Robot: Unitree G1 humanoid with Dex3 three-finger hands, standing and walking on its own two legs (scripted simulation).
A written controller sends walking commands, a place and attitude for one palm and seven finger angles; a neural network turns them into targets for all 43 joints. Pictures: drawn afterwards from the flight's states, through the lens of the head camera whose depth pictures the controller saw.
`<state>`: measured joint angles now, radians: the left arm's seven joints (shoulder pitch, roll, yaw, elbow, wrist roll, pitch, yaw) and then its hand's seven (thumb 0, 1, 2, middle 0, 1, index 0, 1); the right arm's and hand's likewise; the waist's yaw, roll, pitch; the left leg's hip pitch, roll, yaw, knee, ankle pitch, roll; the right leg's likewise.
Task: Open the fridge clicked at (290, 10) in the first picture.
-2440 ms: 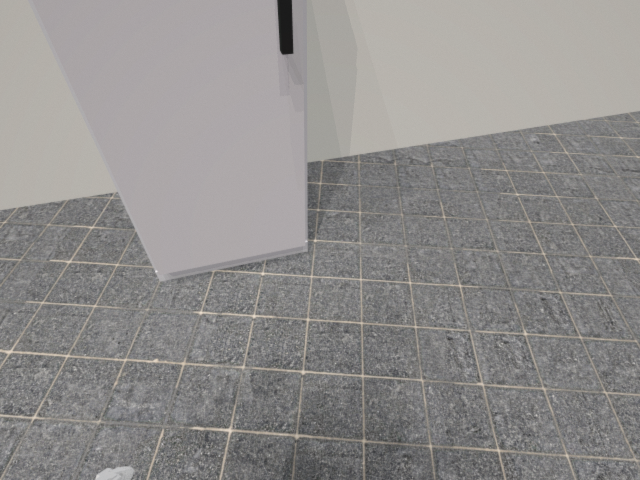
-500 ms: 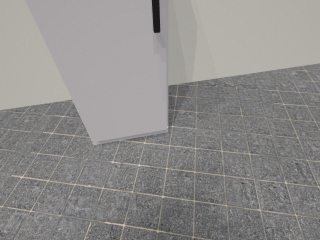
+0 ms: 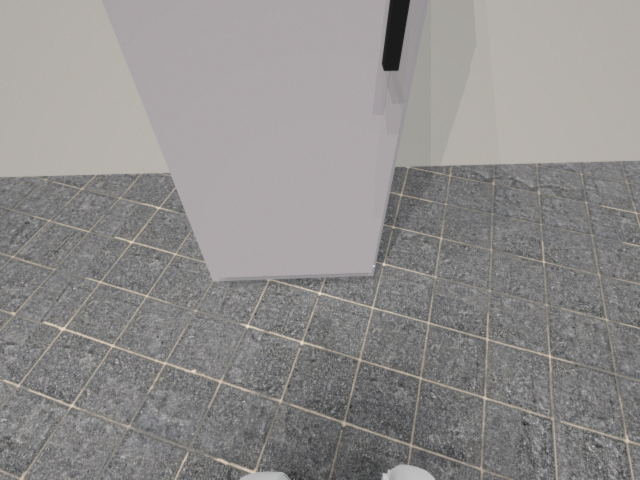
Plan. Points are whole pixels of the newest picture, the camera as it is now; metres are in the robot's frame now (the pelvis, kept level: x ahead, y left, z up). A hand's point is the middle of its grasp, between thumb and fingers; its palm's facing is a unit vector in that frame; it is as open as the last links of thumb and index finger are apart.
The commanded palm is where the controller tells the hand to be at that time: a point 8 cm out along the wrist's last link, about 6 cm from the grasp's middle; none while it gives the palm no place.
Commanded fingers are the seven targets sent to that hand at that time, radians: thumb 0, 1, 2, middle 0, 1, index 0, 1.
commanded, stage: turn to face it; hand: right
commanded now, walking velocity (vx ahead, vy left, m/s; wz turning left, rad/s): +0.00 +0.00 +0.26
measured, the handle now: out of the picture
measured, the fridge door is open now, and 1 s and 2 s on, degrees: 0 0 0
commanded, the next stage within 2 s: take the last steps up to it in 0.04 s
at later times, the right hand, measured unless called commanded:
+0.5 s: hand out of the picture +0.10 -0.24 -0.16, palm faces -0.09 +0.99 -0.14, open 7.4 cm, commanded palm none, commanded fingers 0.00 -0.90 -0.90 0.20 0.30 0.20 0.30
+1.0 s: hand (426, 385) +0.29 -0.14 -0.15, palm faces -0.10 +0.97 -0.21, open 7.1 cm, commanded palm none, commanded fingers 0.00 -0.90 -0.90 0.20 0.30 0.20 0.30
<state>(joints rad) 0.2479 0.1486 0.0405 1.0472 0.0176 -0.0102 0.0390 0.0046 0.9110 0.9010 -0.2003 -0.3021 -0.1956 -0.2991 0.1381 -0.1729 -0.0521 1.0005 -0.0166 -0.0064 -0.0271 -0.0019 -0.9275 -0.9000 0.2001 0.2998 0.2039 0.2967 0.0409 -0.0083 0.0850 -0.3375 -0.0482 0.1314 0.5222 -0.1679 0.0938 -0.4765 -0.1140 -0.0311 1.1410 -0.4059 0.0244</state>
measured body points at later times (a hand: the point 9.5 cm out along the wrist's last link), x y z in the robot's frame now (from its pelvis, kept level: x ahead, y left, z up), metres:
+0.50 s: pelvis +0.08 -0.05 +0.02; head +0.10 -0.09 +0.47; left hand +0.02 +0.18 -0.11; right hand +0.11 -0.29 -0.15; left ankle +0.05 +0.11 -0.64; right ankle +0.05 -0.14 -0.73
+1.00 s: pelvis +0.22 +0.03 +0.01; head +0.23 +0.04 +0.46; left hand +0.20 +0.26 -0.15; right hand +0.30 -0.19 -0.14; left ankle +0.17 +0.12 -0.73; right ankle +0.28 -0.08 -0.67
